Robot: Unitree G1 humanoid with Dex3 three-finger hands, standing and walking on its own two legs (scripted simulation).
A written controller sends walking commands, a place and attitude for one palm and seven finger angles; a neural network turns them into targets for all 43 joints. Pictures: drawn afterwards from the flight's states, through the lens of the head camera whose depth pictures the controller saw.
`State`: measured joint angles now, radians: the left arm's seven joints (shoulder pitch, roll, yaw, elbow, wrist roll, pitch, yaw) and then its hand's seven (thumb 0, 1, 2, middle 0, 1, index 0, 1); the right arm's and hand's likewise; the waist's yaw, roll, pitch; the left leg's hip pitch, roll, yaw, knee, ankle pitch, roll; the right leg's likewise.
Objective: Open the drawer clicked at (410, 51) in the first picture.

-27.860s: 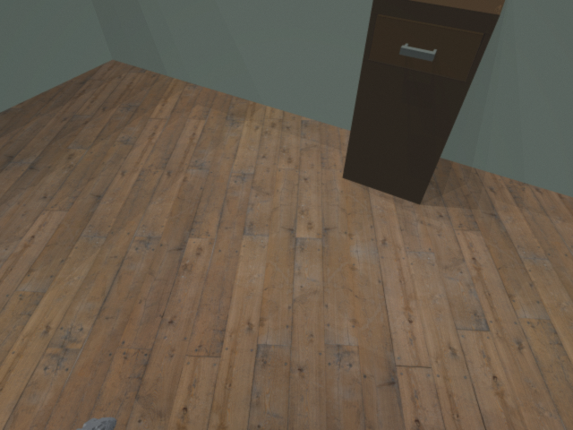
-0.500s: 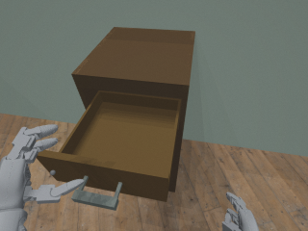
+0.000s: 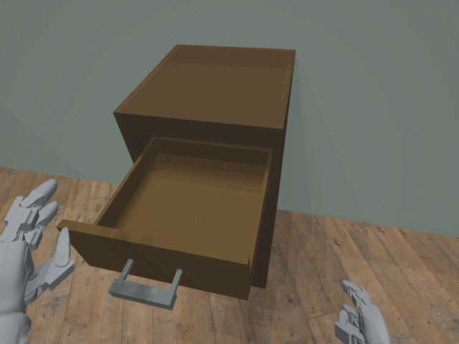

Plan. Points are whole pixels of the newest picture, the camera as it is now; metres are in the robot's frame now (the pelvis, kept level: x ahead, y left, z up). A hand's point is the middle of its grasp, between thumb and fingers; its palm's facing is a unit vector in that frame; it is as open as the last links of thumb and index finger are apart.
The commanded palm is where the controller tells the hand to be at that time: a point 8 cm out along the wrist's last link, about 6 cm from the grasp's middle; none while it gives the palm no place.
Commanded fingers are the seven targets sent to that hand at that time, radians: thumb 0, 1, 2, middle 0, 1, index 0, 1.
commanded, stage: draw the hand back to the body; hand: left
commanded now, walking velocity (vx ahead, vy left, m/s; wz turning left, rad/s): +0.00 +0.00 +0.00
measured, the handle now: (148, 281) +0.24 +0.19 -0.04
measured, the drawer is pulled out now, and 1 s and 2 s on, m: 0.30 0.30 0.30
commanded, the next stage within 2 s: step back with the hand held close in 0.08 s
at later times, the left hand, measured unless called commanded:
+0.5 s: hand (68, 265) +0.18 +0.24 +0.14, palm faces +0.24 -0.83 -0.51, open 7.4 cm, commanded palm +0.11 +0.29 +0.18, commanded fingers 0.00 0.90 0.90 -0.20 -0.30 -0.20 -0.30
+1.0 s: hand (8, 317) +0.11 +0.26 +0.16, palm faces +0.35 -0.83 -0.43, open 7.4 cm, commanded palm +0.04 +0.31 +0.18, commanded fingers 0.00 0.90 0.90 -0.20 -0.30 -0.20 -0.30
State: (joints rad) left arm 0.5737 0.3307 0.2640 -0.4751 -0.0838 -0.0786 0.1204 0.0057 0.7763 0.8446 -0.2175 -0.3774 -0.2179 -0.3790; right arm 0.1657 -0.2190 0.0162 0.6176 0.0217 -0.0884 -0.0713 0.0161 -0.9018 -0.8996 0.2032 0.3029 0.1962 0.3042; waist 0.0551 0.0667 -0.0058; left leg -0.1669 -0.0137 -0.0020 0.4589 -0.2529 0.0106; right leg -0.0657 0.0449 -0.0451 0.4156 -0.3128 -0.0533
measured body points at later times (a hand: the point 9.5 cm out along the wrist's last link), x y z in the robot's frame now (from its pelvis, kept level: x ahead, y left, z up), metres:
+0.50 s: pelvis -0.02 +0.01 +0.00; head +0.01 +0.00 +0.45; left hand +0.16 +0.28 +0.17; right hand +0.15 -0.24 -0.09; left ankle +0.00 +0.11 -0.74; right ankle -0.05 -0.08 -0.74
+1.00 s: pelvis -0.09 +0.03 -0.01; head -0.06 +0.04 +0.44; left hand +0.08 +0.30 +0.18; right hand +0.09 -0.20 -0.09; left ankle +0.00 +0.11 -0.74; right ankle -0.05 -0.08 -0.74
